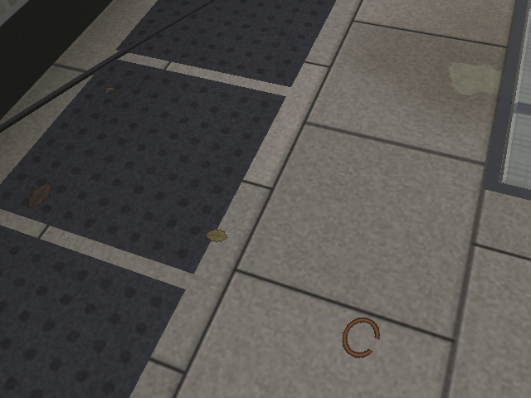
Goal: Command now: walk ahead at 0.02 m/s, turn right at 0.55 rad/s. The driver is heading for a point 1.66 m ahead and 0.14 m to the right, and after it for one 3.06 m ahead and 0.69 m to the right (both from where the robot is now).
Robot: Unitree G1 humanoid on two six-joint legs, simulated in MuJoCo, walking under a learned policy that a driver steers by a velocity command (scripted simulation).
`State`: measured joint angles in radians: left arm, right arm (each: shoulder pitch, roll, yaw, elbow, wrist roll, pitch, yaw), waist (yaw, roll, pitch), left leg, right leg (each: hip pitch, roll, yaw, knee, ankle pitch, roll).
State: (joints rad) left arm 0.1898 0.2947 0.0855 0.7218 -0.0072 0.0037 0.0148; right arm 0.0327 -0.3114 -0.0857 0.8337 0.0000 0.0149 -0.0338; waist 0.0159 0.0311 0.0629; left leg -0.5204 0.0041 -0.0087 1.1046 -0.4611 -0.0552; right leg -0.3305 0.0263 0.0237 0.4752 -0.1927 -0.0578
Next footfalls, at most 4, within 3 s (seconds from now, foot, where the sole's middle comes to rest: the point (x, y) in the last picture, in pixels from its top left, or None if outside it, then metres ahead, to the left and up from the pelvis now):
0.32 left None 0.09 0.14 -0.78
0.72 right None -0.01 -0.12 -0.78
1.12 left None -0.04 0.13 -0.78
1.56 right None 0.15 -0.25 -0.78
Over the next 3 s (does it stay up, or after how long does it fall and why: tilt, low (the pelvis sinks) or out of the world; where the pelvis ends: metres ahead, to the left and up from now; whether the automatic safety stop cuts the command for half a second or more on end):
stays up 0.83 -0.12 0.00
